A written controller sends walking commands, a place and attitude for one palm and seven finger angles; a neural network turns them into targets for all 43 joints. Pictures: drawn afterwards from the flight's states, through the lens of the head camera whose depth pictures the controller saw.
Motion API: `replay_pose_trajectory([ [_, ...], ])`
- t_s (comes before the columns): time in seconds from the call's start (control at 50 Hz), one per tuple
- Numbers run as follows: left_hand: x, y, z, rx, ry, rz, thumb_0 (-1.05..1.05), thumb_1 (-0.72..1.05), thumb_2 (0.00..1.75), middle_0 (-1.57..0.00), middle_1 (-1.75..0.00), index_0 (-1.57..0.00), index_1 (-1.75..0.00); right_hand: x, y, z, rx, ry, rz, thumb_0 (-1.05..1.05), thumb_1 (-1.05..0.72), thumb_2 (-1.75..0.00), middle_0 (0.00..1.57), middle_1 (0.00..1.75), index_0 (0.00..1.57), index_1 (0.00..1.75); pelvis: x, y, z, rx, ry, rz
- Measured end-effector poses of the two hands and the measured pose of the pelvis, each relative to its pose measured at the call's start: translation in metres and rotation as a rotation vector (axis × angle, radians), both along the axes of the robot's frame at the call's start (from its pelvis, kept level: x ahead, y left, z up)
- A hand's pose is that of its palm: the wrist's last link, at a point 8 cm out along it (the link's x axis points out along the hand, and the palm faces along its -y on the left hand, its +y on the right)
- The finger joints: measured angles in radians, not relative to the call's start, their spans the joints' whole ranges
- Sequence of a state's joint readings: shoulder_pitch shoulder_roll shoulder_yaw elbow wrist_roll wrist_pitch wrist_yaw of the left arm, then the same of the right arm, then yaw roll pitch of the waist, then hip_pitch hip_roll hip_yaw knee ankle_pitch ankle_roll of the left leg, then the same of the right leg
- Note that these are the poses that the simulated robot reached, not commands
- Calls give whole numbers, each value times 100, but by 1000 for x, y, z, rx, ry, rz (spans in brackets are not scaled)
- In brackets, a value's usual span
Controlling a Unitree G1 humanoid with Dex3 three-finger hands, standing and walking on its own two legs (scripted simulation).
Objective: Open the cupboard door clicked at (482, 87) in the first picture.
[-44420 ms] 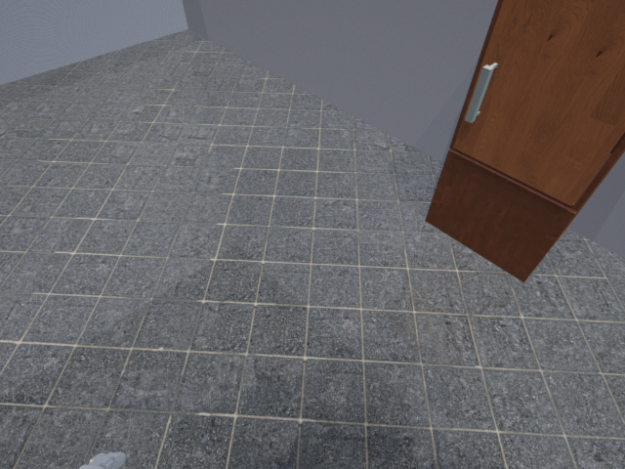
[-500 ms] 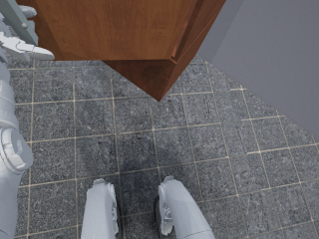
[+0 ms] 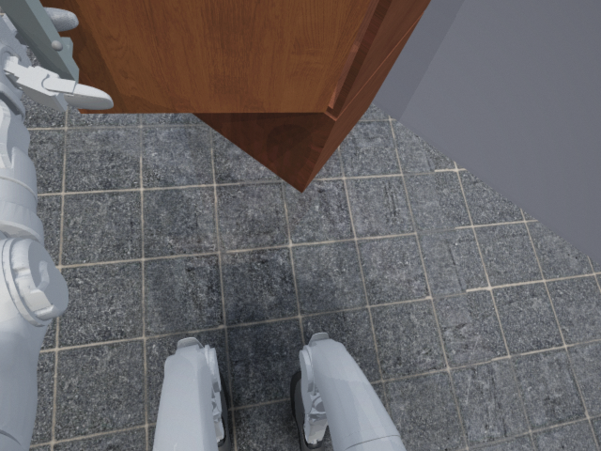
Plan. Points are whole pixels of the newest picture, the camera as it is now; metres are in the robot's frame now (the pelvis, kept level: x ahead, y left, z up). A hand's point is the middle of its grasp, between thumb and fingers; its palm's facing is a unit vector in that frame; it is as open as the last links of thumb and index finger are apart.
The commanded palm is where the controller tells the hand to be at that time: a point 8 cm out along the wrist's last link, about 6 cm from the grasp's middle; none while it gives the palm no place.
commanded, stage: close the thumb around the handle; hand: left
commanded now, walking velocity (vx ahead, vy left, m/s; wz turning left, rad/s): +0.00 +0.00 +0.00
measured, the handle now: (33, 4) +0.62 +0.25 +0.06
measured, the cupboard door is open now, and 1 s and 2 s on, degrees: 42 44 84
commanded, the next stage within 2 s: pull the door open along its arc in 0.62 s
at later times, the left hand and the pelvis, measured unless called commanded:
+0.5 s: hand (56, 43) +0.57 +0.22 +0.06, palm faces +0.05 -1.00 -0.03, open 6.3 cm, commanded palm +0.56 +0.23 +0.05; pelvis +0.00 +0.00 +0.00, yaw +0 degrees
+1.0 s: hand (57, 55) +0.56 +0.22 +0.06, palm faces +0.04 -1.00 -0.03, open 5.9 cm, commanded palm +0.51 +0.25 +0.05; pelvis +0.01 +0.00 +0.01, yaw +0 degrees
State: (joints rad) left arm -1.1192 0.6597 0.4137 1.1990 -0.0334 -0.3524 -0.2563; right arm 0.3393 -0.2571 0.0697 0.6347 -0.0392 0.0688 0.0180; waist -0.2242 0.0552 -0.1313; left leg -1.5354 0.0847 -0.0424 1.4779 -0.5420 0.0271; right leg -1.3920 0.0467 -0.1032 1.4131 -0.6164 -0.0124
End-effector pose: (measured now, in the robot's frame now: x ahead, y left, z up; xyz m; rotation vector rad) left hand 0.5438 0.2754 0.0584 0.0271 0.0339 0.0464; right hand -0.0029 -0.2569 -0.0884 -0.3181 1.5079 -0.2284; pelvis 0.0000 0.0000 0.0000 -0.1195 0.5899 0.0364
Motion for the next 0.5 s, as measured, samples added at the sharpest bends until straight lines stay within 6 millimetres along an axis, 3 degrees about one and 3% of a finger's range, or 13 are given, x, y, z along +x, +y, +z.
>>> replay_pose_trajectory([
  [0.16, 3, 0, -1, 3, -1, 3, -1, -25, 41, -32, -123, -30, -123, -3, 1, 0, -1, 11, -1, 0, -90, -90, 20, 30, 20, 30, -1, 0, -1, -2, 5, 1],
  [0.5, 4, 1, 0, 4, 7, 6, 1, 63, 79, -38, -133, -35, -132, -3, -2, 3, -5, 17, -6, 0, -90, -90, 20, 30, 20, 30, 2, -1, 1, -1, 5, 0],
])
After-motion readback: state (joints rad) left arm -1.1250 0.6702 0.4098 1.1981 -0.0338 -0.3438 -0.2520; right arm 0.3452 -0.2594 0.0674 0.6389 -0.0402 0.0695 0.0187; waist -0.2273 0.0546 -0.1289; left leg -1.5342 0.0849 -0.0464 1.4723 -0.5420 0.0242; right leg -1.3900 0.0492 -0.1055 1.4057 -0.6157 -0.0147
